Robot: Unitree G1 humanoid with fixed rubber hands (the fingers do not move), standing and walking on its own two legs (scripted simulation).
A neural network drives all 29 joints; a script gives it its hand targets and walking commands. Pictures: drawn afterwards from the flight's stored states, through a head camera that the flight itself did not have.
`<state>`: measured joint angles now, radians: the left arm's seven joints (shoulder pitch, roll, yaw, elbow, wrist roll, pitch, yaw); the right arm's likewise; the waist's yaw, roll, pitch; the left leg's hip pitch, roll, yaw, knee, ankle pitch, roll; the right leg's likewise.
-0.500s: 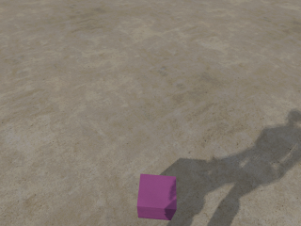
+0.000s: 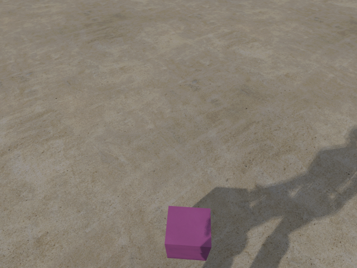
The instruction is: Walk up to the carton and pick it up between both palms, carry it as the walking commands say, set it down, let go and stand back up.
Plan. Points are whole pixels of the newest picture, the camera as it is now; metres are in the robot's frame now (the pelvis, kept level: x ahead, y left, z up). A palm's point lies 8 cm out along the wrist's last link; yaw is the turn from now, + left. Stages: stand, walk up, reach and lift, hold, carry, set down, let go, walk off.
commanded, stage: stand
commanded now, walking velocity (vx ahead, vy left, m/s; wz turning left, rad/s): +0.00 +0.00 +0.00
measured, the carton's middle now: (187, 234) +0.40 -0.01 -0.64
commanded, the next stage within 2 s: reach and lift in 0.04 s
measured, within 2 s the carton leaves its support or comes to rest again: neither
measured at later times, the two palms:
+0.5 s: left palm out of the picture +0.16 +0.22 -0.15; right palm out of the picture +0.14 -0.23 -0.16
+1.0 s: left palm (125, 217) +0.31 +0.19 -0.18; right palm (257, 227) +0.29 -0.20 -0.19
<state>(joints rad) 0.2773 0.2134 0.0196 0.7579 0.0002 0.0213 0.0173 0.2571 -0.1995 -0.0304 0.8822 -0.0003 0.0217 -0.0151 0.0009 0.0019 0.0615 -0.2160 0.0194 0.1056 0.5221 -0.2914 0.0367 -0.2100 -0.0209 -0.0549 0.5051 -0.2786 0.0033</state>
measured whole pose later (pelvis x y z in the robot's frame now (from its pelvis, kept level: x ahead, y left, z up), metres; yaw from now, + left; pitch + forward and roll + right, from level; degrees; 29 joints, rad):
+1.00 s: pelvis -0.09 -0.02 -0.09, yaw +2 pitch +23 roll +2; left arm -0.70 0.21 0.18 0.81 0.00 0.15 -0.03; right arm -0.62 -0.15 -0.16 0.72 0.00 0.17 -0.11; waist -0.01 -0.02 0.09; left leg -1.12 0.02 0.10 1.05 -0.33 0.03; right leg -1.14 -0.06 -0.04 1.09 -0.36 -0.02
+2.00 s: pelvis -0.13 -0.01 -0.27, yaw +3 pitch +46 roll +2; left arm -1.12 0.22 0.22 0.87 -0.02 0.10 0.11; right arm -1.08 -0.22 -0.25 0.87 0.03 0.08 -0.15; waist -0.02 -0.02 0.02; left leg -2.05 0.02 0.08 1.66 -0.42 0.04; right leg -2.05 -0.07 -0.03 1.69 -0.45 -0.04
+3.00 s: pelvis -0.13 -0.01 -0.39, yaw +3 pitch +40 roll +1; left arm -1.37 0.33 0.02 1.13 -0.16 0.00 0.13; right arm -1.34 -0.34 -0.08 1.18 0.19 -0.04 -0.13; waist -0.02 -0.03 0.26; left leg -2.30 0.02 0.06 2.09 -0.49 0.05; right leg -2.30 -0.08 -0.03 2.12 -0.52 -0.05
